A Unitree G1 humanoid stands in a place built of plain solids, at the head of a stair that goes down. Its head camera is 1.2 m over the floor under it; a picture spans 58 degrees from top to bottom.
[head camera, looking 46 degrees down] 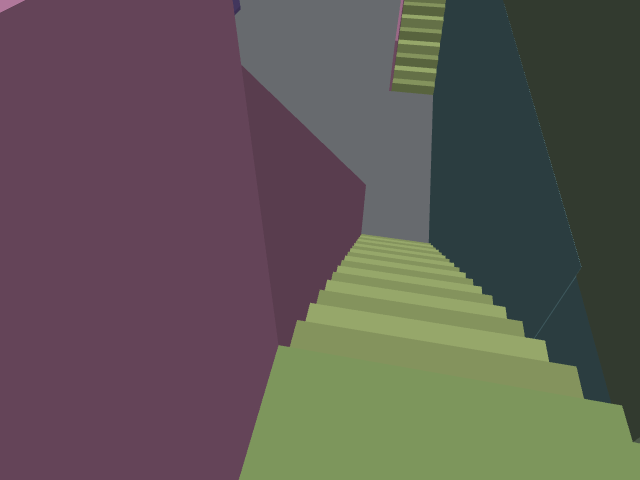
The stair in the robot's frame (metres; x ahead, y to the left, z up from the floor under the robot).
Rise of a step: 0.19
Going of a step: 0.22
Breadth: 1.00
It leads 11 degrees to the right of straight ahead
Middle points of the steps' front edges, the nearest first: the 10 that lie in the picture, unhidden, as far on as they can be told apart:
0.61 -0.36 0.00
0.83 -0.40 -0.19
1.05 -0.45 -0.38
1.27 -0.49 -0.58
1.49 -0.53 -0.77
1.71 -0.57 -0.96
1.93 -0.62 -1.15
2.15 -0.66 -1.35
2.37 -0.70 -1.54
2.59 -0.75 -1.73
